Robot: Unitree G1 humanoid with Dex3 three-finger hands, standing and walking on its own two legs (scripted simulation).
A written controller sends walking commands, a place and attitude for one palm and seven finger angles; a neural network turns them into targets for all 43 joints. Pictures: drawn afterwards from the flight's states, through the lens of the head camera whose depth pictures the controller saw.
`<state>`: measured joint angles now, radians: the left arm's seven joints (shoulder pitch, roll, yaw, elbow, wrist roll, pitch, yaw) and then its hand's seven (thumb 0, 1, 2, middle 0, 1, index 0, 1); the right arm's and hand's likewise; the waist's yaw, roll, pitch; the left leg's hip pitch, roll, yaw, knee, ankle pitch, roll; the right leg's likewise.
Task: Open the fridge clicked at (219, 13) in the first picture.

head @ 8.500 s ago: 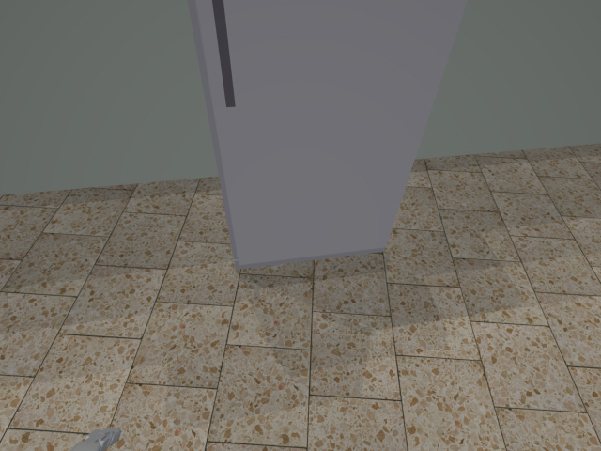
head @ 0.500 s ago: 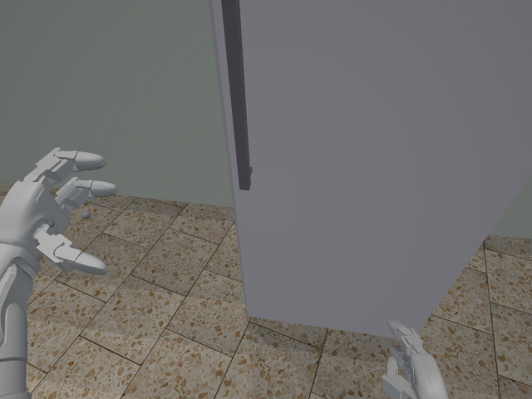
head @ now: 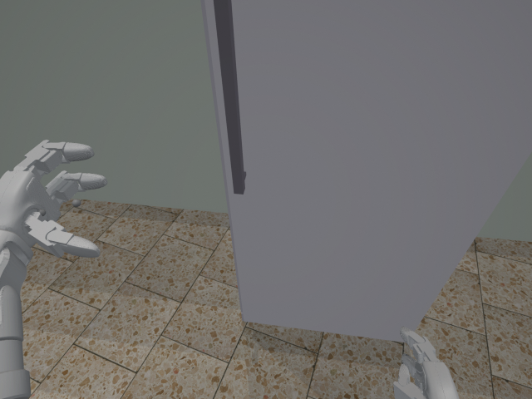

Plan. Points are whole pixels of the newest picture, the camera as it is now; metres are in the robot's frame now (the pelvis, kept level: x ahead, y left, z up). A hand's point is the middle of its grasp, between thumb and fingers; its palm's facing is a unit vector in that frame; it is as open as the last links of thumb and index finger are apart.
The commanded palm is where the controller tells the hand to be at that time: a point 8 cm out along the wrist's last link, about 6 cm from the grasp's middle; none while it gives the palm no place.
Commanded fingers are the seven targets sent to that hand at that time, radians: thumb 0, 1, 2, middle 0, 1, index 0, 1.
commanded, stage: raise the hand to about handle height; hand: left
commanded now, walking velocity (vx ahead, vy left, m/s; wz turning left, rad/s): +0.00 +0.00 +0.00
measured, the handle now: (232, 75) +0.54 +0.13 +0.27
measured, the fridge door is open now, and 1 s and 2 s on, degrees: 0 0 0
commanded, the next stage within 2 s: move the hooked fingers beside the handle in 0.08 s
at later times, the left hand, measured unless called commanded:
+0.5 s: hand (115, 186) +0.32 +0.26 +0.19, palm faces +0.02 -1.00 -0.04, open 14.0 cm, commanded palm +0.29 +0.31 +0.19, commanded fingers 0.00 -0.50 0.30 -0.30 -1.20 -0.30 -1.20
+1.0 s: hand (145, 167) +0.37 +0.24 +0.19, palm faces +0.02 -1.00 -0.03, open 14.0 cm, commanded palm +0.35 +0.28 +0.19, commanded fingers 0.00 -0.50 0.30 -0.30 -1.20 -0.30 -1.20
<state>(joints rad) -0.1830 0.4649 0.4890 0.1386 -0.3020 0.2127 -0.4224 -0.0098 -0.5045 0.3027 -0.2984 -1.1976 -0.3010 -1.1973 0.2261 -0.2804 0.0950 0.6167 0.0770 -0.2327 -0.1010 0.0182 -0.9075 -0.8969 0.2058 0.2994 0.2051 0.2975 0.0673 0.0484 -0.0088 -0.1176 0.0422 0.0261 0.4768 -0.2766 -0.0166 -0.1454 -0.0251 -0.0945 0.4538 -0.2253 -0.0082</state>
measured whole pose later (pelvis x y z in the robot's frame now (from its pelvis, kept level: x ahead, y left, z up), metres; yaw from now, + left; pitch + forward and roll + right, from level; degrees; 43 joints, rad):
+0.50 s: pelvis +0.00 +0.00 +0.00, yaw +0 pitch -3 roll +0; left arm -0.34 0.44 0.40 0.29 -0.27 0.18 -0.42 -0.01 -0.51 0.30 -0.30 -1.20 -0.30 -1.20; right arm 0.21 -0.27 0.11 0.64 0.07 -0.24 -0.12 0.02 -0.91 -0.90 0.21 0.30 0.21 0.30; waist 0.04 0.04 0.00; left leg -0.15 0.03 0.02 0.47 -0.26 -0.01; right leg -0.18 -0.03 -0.09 0.45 -0.22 0.00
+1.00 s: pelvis +0.01 +0.00 +0.00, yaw -1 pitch -1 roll +0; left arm -0.46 0.42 0.35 0.42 -0.23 0.17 -0.34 -0.01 -0.50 0.30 -0.30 -1.20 -0.30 -1.20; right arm 0.24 -0.28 0.08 0.64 0.08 -0.20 -0.11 0.02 -0.91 -0.90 0.21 0.30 0.21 0.30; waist 0.02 0.04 -0.01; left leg -0.16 0.04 0.04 0.46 -0.28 -0.01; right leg -0.20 -0.03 -0.08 0.45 -0.23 0.00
